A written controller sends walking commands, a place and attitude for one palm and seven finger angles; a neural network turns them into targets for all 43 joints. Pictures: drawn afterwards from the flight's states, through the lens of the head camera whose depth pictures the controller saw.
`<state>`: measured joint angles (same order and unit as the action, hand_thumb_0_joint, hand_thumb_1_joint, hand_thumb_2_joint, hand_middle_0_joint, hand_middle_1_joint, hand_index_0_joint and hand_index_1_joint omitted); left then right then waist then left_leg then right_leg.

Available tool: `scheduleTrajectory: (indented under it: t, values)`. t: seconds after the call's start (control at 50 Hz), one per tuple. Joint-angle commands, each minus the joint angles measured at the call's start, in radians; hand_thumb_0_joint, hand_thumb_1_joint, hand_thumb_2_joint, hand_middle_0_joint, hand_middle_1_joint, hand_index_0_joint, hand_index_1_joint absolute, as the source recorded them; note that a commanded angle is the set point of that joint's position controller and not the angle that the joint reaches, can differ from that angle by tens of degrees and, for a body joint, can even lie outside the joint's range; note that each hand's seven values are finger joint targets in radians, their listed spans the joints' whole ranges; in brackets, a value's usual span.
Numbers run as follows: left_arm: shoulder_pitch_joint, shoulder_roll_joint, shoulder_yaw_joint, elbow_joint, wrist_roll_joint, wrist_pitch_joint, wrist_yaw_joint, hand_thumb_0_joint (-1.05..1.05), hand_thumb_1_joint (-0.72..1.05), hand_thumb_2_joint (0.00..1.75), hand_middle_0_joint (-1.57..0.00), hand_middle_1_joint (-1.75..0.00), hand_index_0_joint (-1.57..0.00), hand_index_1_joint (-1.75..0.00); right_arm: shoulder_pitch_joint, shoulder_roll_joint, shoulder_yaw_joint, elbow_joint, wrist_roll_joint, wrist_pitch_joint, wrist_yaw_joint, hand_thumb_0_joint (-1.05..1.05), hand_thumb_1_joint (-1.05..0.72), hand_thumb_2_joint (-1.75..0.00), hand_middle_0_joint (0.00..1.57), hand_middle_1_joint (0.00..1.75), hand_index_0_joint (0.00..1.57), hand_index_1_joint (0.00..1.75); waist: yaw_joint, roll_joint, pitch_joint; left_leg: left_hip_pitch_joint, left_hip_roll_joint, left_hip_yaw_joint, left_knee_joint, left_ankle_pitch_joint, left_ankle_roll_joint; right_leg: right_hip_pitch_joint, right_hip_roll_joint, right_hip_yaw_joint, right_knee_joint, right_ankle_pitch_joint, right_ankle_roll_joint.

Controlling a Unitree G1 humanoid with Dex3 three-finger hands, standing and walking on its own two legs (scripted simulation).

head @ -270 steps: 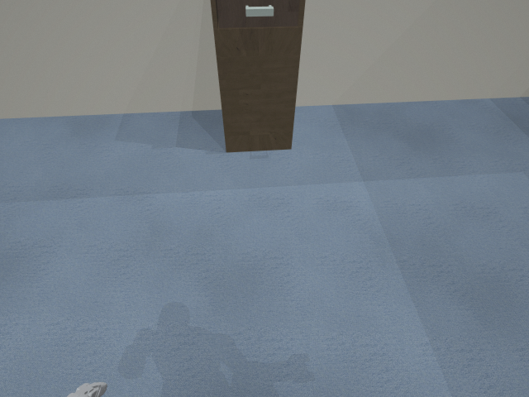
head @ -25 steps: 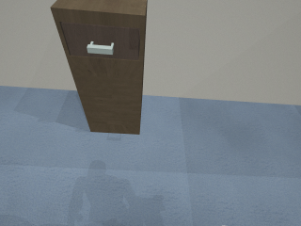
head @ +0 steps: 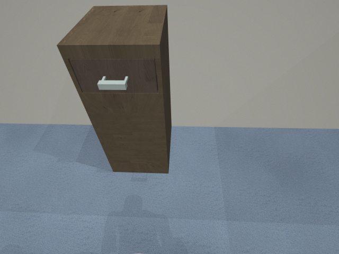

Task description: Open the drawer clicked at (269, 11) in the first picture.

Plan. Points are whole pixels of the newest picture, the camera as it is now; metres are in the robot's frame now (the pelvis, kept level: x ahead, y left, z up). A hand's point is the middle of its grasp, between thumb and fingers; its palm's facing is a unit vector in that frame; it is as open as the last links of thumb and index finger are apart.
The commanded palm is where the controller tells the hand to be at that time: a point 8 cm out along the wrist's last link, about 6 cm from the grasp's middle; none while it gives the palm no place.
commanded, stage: take the last steps up to it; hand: left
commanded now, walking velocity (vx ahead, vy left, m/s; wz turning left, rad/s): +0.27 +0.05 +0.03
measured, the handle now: (114, 81) +0.74 +0.27 +0.00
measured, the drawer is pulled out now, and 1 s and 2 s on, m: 0.00 0.00 0.00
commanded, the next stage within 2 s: come to a stop and stand still in 0.36 s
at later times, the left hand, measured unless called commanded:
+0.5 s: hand out of the picture +0.14 +0.26 -0.18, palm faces +0.07 -0.98 -0.17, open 7.4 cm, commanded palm none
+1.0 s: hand (96, 221) +0.25 +0.25 -0.18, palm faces +0.05 -0.98 -0.21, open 7.4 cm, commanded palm none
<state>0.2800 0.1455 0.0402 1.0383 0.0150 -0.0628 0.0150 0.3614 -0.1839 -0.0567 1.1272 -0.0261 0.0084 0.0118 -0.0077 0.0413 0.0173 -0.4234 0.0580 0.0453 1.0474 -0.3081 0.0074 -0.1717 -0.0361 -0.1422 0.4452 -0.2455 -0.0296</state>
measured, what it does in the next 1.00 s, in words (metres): walks ahead: left foot, then right foot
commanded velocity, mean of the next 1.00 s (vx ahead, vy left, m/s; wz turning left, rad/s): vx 0.00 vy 0.01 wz -0.01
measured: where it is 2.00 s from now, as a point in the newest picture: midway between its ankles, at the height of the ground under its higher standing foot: outside the picture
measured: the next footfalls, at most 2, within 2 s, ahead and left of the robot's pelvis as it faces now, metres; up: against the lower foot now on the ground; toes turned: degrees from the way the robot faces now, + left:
left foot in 0.28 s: +0.22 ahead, +0.17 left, +0.00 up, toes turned +8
right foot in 0.68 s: +0.20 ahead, -0.03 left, +0.00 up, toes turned -3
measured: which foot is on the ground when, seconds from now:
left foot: up 0.00-0.26, down 0.28-0.76, up 0.78-1.00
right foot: down 0.00-0.28, up 0.30-0.66, down 0.68-1.00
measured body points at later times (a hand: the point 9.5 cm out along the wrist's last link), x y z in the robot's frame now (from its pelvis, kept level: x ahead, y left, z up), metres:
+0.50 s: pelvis +0.15 +0.08 +0.00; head +0.15 +0.10 +0.45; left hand +0.13 +0.31 -0.17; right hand +0.21 -0.15 -0.14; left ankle +0.18 +0.17 -0.74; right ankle +0.14 -0.04 -0.68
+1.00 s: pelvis +0.17 +0.07 -0.01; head +0.20 +0.07 +0.44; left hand +0.25 +0.30 -0.16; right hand +0.19 -0.16 -0.17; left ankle +0.14 +0.19 -0.74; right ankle +0.23 -0.04 -0.74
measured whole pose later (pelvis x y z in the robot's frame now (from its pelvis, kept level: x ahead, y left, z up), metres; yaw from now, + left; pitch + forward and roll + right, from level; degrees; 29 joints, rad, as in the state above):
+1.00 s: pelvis +0.17 +0.07 -0.01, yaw +1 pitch +0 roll +1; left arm 0.12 0.15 0.04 1.01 0.02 0.03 0.04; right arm 0.23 -0.17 -0.05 1.06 -0.01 0.04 -0.03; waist -0.01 0.00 0.09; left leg -0.23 0.02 0.05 0.58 -0.37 -0.03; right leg -0.34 -0.06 -0.10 0.55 -0.20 -0.02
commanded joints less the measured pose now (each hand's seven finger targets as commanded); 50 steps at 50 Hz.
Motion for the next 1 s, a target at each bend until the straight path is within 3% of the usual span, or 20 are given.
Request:
scheduleTrajectory:
  t: [0.0,0.16,0.22,0.24,0.26,0.28,0.32,0.36,0.4,0.48,0.56,0.6,0.64,0.68,0.72,0.78,0.86,0.94,0.96,0.98]
  values:
    - [0.115,0.115,0.014,0.012,0.007,-0.019,0.004,0.00,0.90,0.90,-0.20,-0.30,-0.20,-0.30,-0.042,-0.015,-0.006,-0.078,0.000,-0.021,0.011,0.00,-0.90,-0.90,0.20,0.30,0.20,0.30,0.012,-0.165,0.092,-0.141,0.064,0.002,-0.058,0.101,-0.034,-0.001,-0.251,0.177,-0.304,0.072,-0.083]
    - [0.160,0.163,0.025,0.056,0.014,-0.014,0.005,0.00,0.90,0.90,-0.20,-0.30,-0.20,-0.30,-0.214,-0.016,0.002,-0.154,0.008,-0.041,0.027,0.00,-0.90,-0.90,0.20,0.30,0.20,0.30,0.044,-0.193,0.102,-0.033,0.036,0.058,-0.377,0.097,-0.017,0.034,-0.260,0.132,-0.234,0.164,-0.093]
    - [0.135,0.155,0.033,0.057,0.011,0.003,0.006,0.00,0.90,0.90,-0.20,-0.30,-0.20,-0.30,-0.081,-0.052,-0.004,-0.116,0.004,-0.057,0.014,0.00,-0.90,-0.90,0.20,0.30,0.20,0.30,-0.027,-0.134,0.056,0.259,-0.001,0.079,-0.542,0.134,-0.002,-0.071,-0.210,0.081,-0.062,0.121,-0.056]
    - [0.155,0.118,0.024,0.058,0.008,0.008,0.002,0.00,0.90,0.90,-0.20,-0.30,-0.20,-0.30,0.037,-0.113,-0.017,-0.081,-0.002,-0.065,0.001,0.00,-0.90,-0.90,0.20,0.30,0.20,0.30,-0.068,0.011,-0.023,0.436,0.041,0.032,-0.600,0.136,0.011,-0.122,-0.147,0.042,0.150,0.110,-0.030]
    - [0.198,0.063,0.016,0.044,-0.002,0.012,-0.005,0.00,0.90,0.90,-0.20,-0.30,-0.20,-0.30,0.134,-0.221,-0.039,-0.064,-0.011,-0.069,-0.014,0.00,-0.90,-0.90,0.20,0.30,0.20,0.30,-0.082,0.256,-0.107,0.577,0.281,-0.278,-0.679,0.173,0.091,-0.305,-0.022,-0.043,0.426,-0.211,0.016]
    - [0.144,0.064,0.010,0.003,0.004,0.011,-0.005,0.00,0.90,0.90,-0.20,-0.30,-0.20,-0.30,0.184,-0.257,-0.040,-0.064,0.002,-0.055,-0.022,0.00,-0.90,-0.90,0.20,0.30,0.20,0.30,-0.094,0.237,-0.084,0.525,0.367,-0.412,-0.765,0.170,0.157,-0.381,0.008,0.028,0.617,-0.375,0.010]
    - [0.093,0.063,0.015,0.011,0.006,0.019,-0.004,0.00,0.90,0.90,-0.20,-0.30,-0.20,-0.30,0.026,-0.176,-0.022,-0.095,0.005,-0.054,-0.031,0.00,-0.90,-0.90,0.20,0.30,0.20,0.30,-0.055,0.190,-0.017,0.330,0.339,-0.348,-0.841,-0.051,0.169,-0.416,-0.064,0.104,0.769,-0.265,-0.002]
    - [0.102,0.049,0.016,0.034,0.013,0.029,-0.016,0.00,0.90,0.90,-0.20,-0.30,-0.20,-0.30,-0.072,-0.093,0.003,-0.117,0.005,-0.064,-0.032,0.00,-0.90,-0.90,0.20,0.30,0.20,0.30,-0.001,0.086,0.061,0.183,0.265,-0.211,-0.875,0.006,0.141,-0.354,-0.094,0.113,0.723,-0.141,0.010]
    - [0.145,0.037,0.012,0.049,0.013,0.041,-0.016,0.00,0.90,0.90,-0.20,-0.30,-0.20,-0.30,-0.084,-0.077,0.009,-0.115,0.008,-0.076,-0.035,0.00,-0.90,-0.90,0.20,0.30,0.20,0.30,0.026,0.069,0.020,0.165,0.233,-0.126,-0.875,0.128,0.136,-0.289,-0.091,0.101,0.663,-0.100,0.028]
    - [0.111,0.020,0.003,0.035,0.010,0.058,-0.003,0.00,0.90,0.90,-0.20,-0.30,-0.20,-0.30,-0.078,-0.054,0.013,-0.108,0.007,-0.074,-0.043,0.00,-0.90,-0.90,0.20,0.30,0.20,0.30,0.031,-0.001,0.024,0.180,0.227,-0.082,-0.849,0.366,0.152,-0.256,-0.084,0.115,0.478,-0.052,0.052]
    - [0.061,0.032,-0.010,0.021,0.002,0.071,0.012,0.00,0.90,0.90,-0.20,-0.30,-0.20,-0.30,-0.092,-0.082,0.013,-0.088,0.005,-0.053,-0.052,0.00,-0.90,-0.90,0.20,0.30,0.20,0.30,0.023,0.055,0.006,0.220,0.223,-0.049,-0.751,0.583,0.143,-0.132,-0.050,0.086,0.241,-0.049,0.065]
    - [0.055,0.063,-0.003,0.019,0.001,0.076,0.015,0.00,0.90,0.90,-0.20,-0.30,-0.20,-0.30,-0.093,-0.089,0.009,-0.072,0.009,-0.037,-0.055,0.00,-0.90,-0.90,0.20,0.30,0.20,0.30,0.030,0.054,0.022,0.201,0.216,-0.058,-0.718,0.536,0.125,-0.074,-0.043,0.085,0.139,-0.003,0.060]
    - [0.060,0.108,0.004,0.012,0.006,0.070,0.019,0.00,0.90,0.90,-0.20,-0.30,-0.20,-0.30,-0.086,-0.076,0.005,-0.065,0.015,-0.028,-0.053,0.00,-0.90,-0.90,0.20,0.30,0.20,0.30,0.038,-0.001,0.030,0.185,0.152,-0.041,-0.642,0.443,0.063,-0.021,-0.065,0.127,-0.002,0.215,0.044]
    - [0.024,0.161,0.008,-0.010,0.005,0.066,0.025,0.00,0.90,0.90,-0.20,-0.30,-0.20,-0.30,-0.047,-0.046,0.004,-0.064,0.021,-0.018,-0.044,0.00,-0.90,-0.90,0.20,0.30,0.20,0.30,0.005,-0.053,0.017,0.152,0.064,-0.002,-0.594,0.265,0.008,-0.003,-0.165,0.220,0.031,0.506,-0.016]
    - [0.005,0.191,0.022,-0.022,-0.001,0.061,0.027,0.00,0.90,0.90,-0.20,-0.30,-0.20,-0.30,-0.022,-0.035,0.000,-0.059,0.021,0.007,-0.043,0.00,-0.90,-0.90,0.20,0.30,0.20,0.30,-0.002,-0.231,-0.060,0.186,0.002,0.051,-0.472,0.075,-0.022,-0.008,-0.249,0.290,-0.010,0.634,-0.097]
    - [-0.032,0.189,0.029,-0.045,0.003,0.070,0.038,0.00,0.90,0.90,-0.20,-0.30,-0.20,-0.30,-0.036,-0.028,-0.005,-0.074,0.021,0.024,-0.045,0.00,-0.90,-0.90,0.20,0.30,0.20,0.30,0.011,-0.200,-0.080,0.115,-0.023,0.007,-0.260,-0.196,-0.029,0.024,-0.309,0.315,-0.053,0.729,-0.188]
    - [-0.072,0.201,0.049,-0.065,0.014,0.074,0.040,0.00,0.90,0.90,-0.20,-0.30,-0.20,-0.30,-0.062,-0.024,-0.007,-0.095,0.023,0.029,-0.045,0.00,-0.90,-0.90,0.20,0.30,0.20,0.30,0.022,-0.173,-0.092,0.071,-0.028,-0.034,-0.242,-0.226,-0.039,0.069,-0.303,0.294,-0.039,0.735,-0.195]
    - [-0.109,0.199,0.053,-0.070,0.007,0.083,0.035,0.00,0.90,0.90,-0.20,-0.30,-0.20,-0.30,0.016,-0.016,-0.002,-0.079,0.017,0.019,-0.042,0.00,-0.90,-0.90,0.20,0.30,0.20,0.30,-0.010,-0.187,-0.110,0.228,-0.032,0.007,-0.550,0.009,-0.039,-0.008,-0.241,0.250,-0.009,0.431,-0.110]
    - [-0.109,0.181,0.046,-0.069,0.001,0.086,0.031,0.00,0.90,0.90,-0.20,-0.30,-0.20,-0.30,0.026,-0.025,-0.002,-0.072,0.014,0.011,-0.040,0.00,-0.90,-0.90,0.20,0.30,0.20,0.30,-0.013,-0.143,-0.103,0.299,-0.020,0.004,-0.639,0.089,-0.031,-0.066,-0.195,0.226,0.017,0.313,-0.070]
    - [-0.102,0.140,0.038,-0.077,-0.002,0.092,0.026,0.00,0.90,0.90,-0.20,-0.30,-0.20,-0.30,0.012,-0.062,-0.006,-0.085,0.009,0.003,-0.039,0.00,-0.90,-0.90,0.20,0.30,0.20,0.30,-0.006,-0.012,-0.085,0.316,0.078,-0.117,-0.708,0.114,0.007,-0.154,-0.113,0.168,0.075,0.098,-0.021]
